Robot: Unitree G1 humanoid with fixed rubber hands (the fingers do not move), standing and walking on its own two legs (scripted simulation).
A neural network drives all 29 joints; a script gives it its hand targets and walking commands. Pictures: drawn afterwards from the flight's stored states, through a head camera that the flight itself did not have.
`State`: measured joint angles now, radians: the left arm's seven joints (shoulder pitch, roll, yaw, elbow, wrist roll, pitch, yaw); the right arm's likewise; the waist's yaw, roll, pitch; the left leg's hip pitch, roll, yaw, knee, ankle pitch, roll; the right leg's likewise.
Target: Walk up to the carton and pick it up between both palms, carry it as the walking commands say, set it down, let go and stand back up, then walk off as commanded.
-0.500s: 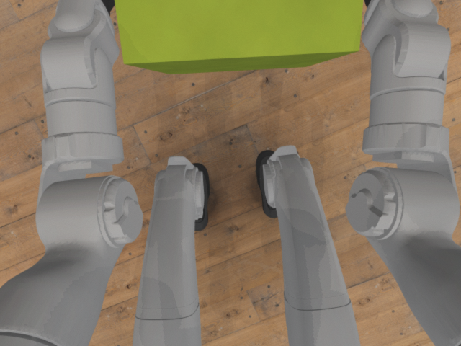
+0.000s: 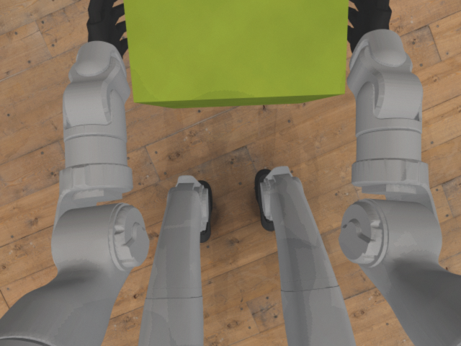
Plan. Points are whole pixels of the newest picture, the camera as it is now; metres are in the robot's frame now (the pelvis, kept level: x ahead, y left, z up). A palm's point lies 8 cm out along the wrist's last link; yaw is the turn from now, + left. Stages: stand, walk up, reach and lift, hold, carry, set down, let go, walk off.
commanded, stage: reach and lift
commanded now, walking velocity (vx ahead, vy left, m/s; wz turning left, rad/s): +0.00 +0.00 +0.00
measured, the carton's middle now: (235, 39) +0.53 -0.02 -0.14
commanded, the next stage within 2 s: none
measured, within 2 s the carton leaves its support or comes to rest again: neither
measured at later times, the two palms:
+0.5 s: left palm (67, 32) +0.49 +0.16 +0.01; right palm (411, 18) +0.47 -0.18 +0.03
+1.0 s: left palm (5, 29) +0.46 +0.17 +0.09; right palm out of the picture +0.45 -0.18 +0.10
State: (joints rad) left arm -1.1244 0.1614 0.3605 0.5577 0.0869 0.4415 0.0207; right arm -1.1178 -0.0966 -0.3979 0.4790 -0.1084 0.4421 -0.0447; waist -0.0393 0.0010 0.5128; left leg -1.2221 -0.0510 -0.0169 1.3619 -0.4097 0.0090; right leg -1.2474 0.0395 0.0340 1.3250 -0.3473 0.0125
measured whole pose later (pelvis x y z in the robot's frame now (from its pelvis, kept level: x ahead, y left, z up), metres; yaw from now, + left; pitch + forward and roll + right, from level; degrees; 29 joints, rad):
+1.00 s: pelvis +0.13 +0.00 +0.14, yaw +0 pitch +17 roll +0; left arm -0.36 -0.07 0.35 0.48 0.26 0.39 -0.07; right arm -0.35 0.15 -0.38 0.41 -0.29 0.39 0.04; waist -0.04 0.01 -0.09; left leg -0.62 -0.04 -0.06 0.60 -0.28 0.01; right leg -0.64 0.03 0.04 0.57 -0.23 0.00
